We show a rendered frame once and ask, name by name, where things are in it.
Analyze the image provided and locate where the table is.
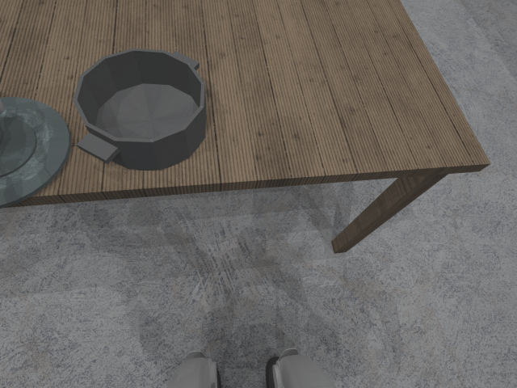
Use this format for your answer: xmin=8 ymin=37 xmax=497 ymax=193
xmin=0 ymin=0 xmax=490 ymax=254

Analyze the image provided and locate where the robot left thigh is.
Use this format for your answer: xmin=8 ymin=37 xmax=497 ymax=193
xmin=167 ymin=357 xmax=217 ymax=388

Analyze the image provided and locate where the pot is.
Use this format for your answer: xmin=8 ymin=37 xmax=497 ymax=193
xmin=73 ymin=48 xmax=206 ymax=171

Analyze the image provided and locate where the robot left shin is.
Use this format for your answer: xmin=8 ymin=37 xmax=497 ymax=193
xmin=187 ymin=351 xmax=208 ymax=360

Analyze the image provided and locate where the lid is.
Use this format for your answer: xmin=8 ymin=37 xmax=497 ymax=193
xmin=0 ymin=97 xmax=71 ymax=209

